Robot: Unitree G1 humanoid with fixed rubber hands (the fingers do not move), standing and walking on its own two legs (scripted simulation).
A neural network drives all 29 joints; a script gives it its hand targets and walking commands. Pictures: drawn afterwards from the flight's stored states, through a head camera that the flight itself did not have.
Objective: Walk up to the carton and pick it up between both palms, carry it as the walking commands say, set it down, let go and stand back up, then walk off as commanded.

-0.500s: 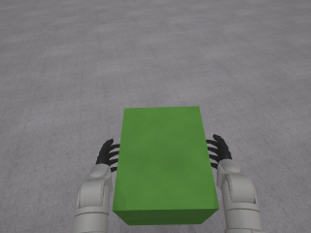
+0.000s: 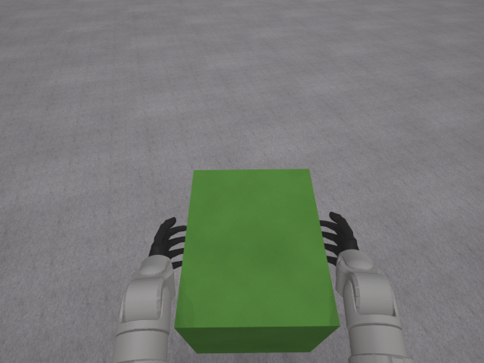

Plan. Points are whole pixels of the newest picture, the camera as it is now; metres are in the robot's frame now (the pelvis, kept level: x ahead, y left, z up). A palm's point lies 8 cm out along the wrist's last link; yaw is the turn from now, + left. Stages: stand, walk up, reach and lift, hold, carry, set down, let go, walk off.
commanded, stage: hold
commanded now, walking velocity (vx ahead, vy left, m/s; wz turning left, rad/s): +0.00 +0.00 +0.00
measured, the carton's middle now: (252, 262) +0.32 +0.00 -0.04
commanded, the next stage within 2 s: set down in 0.32 s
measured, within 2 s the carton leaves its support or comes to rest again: neither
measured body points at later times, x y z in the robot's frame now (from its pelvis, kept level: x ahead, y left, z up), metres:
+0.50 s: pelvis +0.01 +0.00 +0.00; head -0.02 +0.01 +0.45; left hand +0.30 +0.16 +0.03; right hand +0.31 -0.16 +0.04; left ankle +0.07 +0.09 -0.73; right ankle +0.04 -0.11 -0.73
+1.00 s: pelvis +0.02 +0.00 +0.00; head +0.07 +0.01 +0.44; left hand +0.33 +0.16 -0.04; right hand +0.35 -0.15 -0.03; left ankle +0.07 +0.09 -0.73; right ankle +0.04 -0.11 -0.73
